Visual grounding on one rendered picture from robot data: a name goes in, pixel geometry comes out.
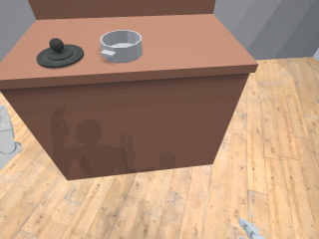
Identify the table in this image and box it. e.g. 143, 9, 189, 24
0, 0, 259, 181

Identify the pot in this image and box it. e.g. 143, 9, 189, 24
100, 30, 143, 64

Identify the knob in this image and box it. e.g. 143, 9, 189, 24
49, 38, 64, 52

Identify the robot left hand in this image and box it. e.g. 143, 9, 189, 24
0, 66, 22, 170

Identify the lid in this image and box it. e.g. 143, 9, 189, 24
36, 44, 84, 69

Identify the robot right hand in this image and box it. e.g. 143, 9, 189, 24
238, 218, 265, 239

